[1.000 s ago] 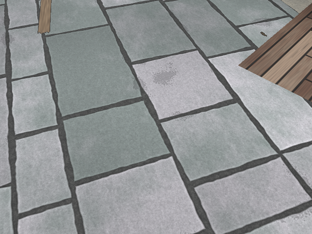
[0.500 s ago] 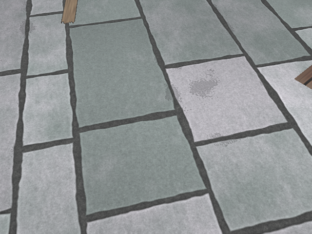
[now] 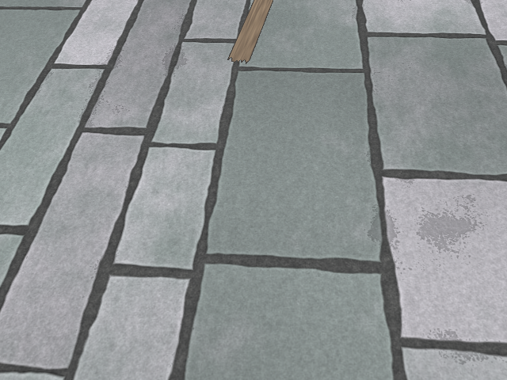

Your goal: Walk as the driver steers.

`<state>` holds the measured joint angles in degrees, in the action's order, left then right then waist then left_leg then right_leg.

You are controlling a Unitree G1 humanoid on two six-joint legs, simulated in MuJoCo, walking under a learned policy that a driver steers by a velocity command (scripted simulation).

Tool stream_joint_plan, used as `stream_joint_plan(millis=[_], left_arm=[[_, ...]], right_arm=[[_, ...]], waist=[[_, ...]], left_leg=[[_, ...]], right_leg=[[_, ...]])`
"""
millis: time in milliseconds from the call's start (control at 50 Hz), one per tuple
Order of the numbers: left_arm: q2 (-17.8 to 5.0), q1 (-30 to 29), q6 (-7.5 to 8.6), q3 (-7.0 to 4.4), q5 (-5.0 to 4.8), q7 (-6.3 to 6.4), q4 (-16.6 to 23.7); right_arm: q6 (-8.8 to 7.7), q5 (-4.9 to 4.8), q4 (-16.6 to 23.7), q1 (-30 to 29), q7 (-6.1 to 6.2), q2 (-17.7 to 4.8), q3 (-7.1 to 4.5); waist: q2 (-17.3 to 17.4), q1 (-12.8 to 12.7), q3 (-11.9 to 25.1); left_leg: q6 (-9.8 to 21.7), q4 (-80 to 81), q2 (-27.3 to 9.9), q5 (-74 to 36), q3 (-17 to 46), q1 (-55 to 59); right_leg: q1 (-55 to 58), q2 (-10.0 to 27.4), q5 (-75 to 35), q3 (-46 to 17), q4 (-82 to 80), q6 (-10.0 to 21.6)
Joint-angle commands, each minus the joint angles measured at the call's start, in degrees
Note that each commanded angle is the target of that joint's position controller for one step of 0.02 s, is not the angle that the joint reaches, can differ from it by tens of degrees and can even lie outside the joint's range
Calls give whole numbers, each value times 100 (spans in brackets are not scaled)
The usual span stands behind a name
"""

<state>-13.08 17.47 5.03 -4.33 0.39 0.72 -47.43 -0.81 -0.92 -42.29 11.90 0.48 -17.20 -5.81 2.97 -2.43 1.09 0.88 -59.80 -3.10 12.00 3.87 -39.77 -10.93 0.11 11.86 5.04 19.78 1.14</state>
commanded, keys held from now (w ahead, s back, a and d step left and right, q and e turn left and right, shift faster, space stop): w+q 0.54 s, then w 0.08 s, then w+e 0.38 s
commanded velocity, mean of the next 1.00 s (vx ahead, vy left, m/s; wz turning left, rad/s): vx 0.50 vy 0.00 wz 0.32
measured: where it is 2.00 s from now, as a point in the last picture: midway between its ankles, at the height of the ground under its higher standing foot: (235, 195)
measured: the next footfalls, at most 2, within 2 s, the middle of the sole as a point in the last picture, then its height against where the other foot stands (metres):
left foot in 0.26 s outside the picture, level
right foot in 0.74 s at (261, 336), level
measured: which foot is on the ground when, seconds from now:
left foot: up 0.00-0.24, down 0.26-0.76, up 0.78-1.00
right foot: down 0.00-0.28, up 0.30-0.72, down 0.74-1.00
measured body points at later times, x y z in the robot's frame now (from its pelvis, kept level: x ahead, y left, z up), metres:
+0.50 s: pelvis +0.26 +0.09 +0.00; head +0.30 +0.11 +0.45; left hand +0.36 +0.40 -0.10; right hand +0.42 -0.15 -0.11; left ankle +0.25 +0.16 -0.75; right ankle +0.39 -0.07 -0.67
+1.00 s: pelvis +0.55 +0.12 +0.00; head +0.58 +0.12 +0.45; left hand +0.51 +0.40 -0.11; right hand +0.80 -0.07 -0.09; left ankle +0.57 +0.31 -0.68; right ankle +0.58 +0.06 -0.75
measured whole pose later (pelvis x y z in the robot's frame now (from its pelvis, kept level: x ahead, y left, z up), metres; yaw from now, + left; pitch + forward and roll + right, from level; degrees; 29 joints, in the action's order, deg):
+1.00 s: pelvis +0.55 +0.12 +0.00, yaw +16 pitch +2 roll +1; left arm -14.3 19.6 4.1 -3.1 -0.8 -0.9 -45.3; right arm -4.8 0.9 -39.0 8.2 0.6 -15.6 -3.9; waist 1.4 -3.0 -1.6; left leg -1.4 -51.5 -2.6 14.6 4.5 -33.3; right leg -11.9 -6.0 8.6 -5.1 19.4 5.2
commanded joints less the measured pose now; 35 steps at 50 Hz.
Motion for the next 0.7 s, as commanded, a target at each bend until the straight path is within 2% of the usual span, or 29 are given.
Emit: stream_joint_plan(millis=[20,100,160,180,220,240,260,280,300,320,340,360,380,400,460,520,560,600,640,700], left_arm=[[-851,-341,104,-218,-34,54,319],[-1001,-119,46,-270,-87,82,162],[-1151,50,-15,-327,-146,67,36],[-1217,61,-46,-353,-165,65,9],[-1412,15,-104,-407,-217,83,-5],[-1483,-36,-142,-418,-244,96,-4],[-1383,23,-149,-371,-216,120,0],[-996,91,-108,-224,2,111,222],[-577,186,122,-21,3,28,539],[-1021,-381,317,-127,-214,-59,625],[-1041,-643,400,-106,-279,-80,679],[-990,-689,420,-105,-154,-27,624],[-1079,-702,376,-164,-13,14,596],[-1069,-622,303,-189,11,5,606],[-833,-771,150,-148,41,4,727],[-567,-1504,139,-29,53,-26,944],[-495,-1849,163,19,4,-101,1017],[-570,-2053,182,16,-65,-169,1076],[-701,-2136,208,-11,-81,-220,1127],[-858,-1995,239,-54,-90,-261,1160]], right_arm=[[-60,-9,462,-255,-76,30,40],[-90,-4,685,-981,-216,99,91],[-84,-33,869,-1357,-320,59,89],[-81,-33,911,-1403,-351,17,74],[-74,-13,911,-1124,-372,-158,-22],[-69,-12,769,-543,-369,-321,-128],[-60,-27,479,428,-310,-668,-321],[-38,-57,342,1174,-185,-1277,-492],[-115,-64,484,1027,-197,-1603,-455],[-153,12,466,1157,-204,-1081,-292],[-199,9,441,937,-189,-774,-207],[-225,-3,492,497,-183,-641,-155],[-243,11,557,148,-174,-446,-88],[-249,48,629,-22,-155,-405,-64],[-293,9,564,47,-71,-524,-97],[-272,-36,442,287,17,-645,-138],[-247,-42,364,472,33,-647,-141],[-255,-60,222,736,21,-598,-123],[-253,-64,116,904,26,-542,-98],[-217,5,44,970,41,-661,-138]], waist=[[-740,135,47],[-719,-89,-224],[-722,-153,-425],[-764,-126,-448],[-936,123,-209],[-891,480,98],[-731,924,599],[283,1081,1154],[1310,655,1948],[600,991,1781],[455,910,1188],[-90,629,746],[-87,420,509],[-7,254,395],[-108,137,205],[-11,364,-32],[108,531,-49],[174,664,-80],[207,687,-129],[359,588,-199]], left_leg=[[-33,663,-207,-792,118,-416],[30,1708,-136,-1388,-206,-90],[194,2125,-79,-961,-427,-2],[284,2218,-19,-668,-539,89],[520,2354,321,-45,-910,839],[683,2669,596,-122,-1100,1683],[909,2922,799,-455,-1029,3255],[1491,3021,-461,-336,1069,5249],[2487,4109,-1607,636,4259,6347],[2168,4334,-1490,749,3849,6285],[1930,4274,-1265,330,2990,5654],[1736,4305,-1010,-247,2370,4733],[1632,4402,-829,-830,1958,4029],[1630,4527,-716,-1166,1801,3561],[1674,4681,-561,-1822,1436,2886],[1405,4657,-214,-1636,1041,2491],[1256,4616,-132,-1243,972,2375],[1214,4574,-297,-903,1149,2531],[1177,4314,-527,-829,1353,3045],[1048,3958,-819,-1625,1461,3696]], right_leg=[[584,1508,-1456,-766,-990,810],[703,1484,-1405,-162,-979,681],[1073,1644,-1515,40,-825,589],[1199,1687,-1874,131,-668,545],[1327,1675,-3798,406,99,427],[1259,1549,-4645,603,953,333],[584,1325,-4532,764,2238,153],[-1477,927,-1725,797,4355,-176],[-3216,-173,2155,-343,5917,-361],[-3848,133,1799,-1050,6166,-225],[-3937,349,1308,-983,5872,-99],[-3575,579,901,-976,5327,-93],[-3155,719,684,-974,4847,-134],[-2823,771,554,-990,4656,-181],[-2624,658,216,-838,3879,-404],[-2356,388,-981,-748,2404,-475],[-1955,173,-1684,-693,1619,-461],[-1762,132,-1985,-749,1315,-397],[-1900,169,-1759,-825,1059,-239],[-1859,138,-1003,-670,896,88]])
